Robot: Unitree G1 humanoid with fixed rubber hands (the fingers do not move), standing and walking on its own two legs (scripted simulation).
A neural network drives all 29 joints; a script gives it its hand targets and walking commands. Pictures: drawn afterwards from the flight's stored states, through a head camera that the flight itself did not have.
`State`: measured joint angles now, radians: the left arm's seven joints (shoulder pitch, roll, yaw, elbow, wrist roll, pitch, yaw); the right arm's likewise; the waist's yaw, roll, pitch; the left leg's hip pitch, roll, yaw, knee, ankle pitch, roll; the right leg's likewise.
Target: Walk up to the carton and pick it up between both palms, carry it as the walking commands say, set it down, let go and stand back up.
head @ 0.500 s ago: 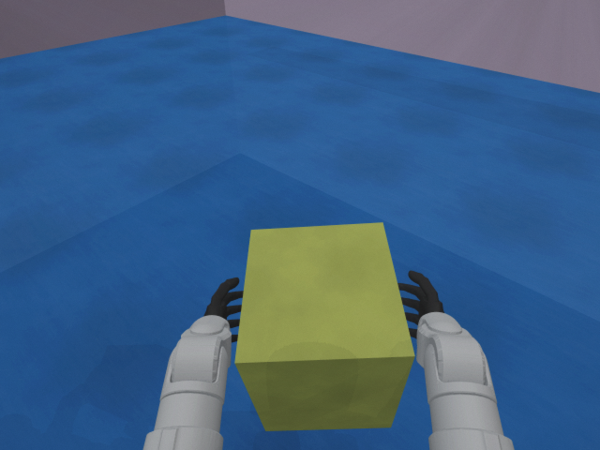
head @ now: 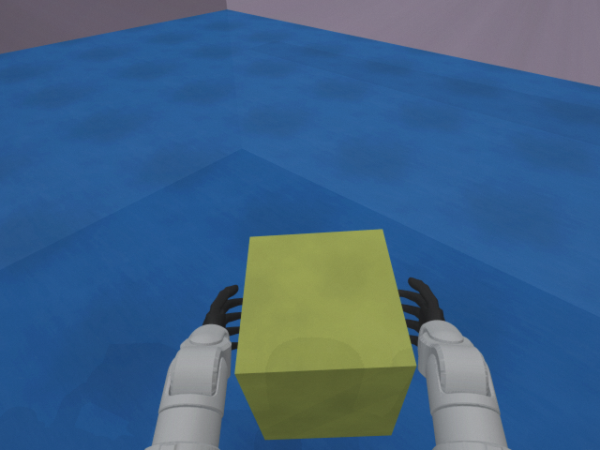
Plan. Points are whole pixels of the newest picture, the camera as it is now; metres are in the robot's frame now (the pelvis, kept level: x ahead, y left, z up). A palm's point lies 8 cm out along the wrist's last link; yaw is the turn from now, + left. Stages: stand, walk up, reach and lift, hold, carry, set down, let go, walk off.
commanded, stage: hold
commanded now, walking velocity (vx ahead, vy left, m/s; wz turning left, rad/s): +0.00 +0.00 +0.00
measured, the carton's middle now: (321, 337) +0.31 +0.00 -0.02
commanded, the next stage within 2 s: carry in 0.24 s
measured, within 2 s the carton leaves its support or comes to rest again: neither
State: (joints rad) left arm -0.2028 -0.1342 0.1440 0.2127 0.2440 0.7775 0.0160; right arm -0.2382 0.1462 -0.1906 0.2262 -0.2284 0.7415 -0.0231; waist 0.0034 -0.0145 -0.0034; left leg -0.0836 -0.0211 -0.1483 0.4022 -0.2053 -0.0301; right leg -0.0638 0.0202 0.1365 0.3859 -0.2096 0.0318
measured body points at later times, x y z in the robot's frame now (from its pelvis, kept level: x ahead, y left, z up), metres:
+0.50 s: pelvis +0.03 +0.00 -0.01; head -0.03 +0.00 +0.43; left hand +0.33 +0.14 +0.05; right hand +0.32 -0.16 +0.06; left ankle +0.02 +0.14 -0.74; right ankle +0.01 -0.15 -0.74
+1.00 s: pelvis +0.26 -0.01 -0.01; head +0.27 -0.01 +0.44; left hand +0.53 +0.14 +0.06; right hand +0.55 -0.15 +0.07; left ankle +0.30 +0.10 -0.72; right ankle +0.13 -0.11 -0.74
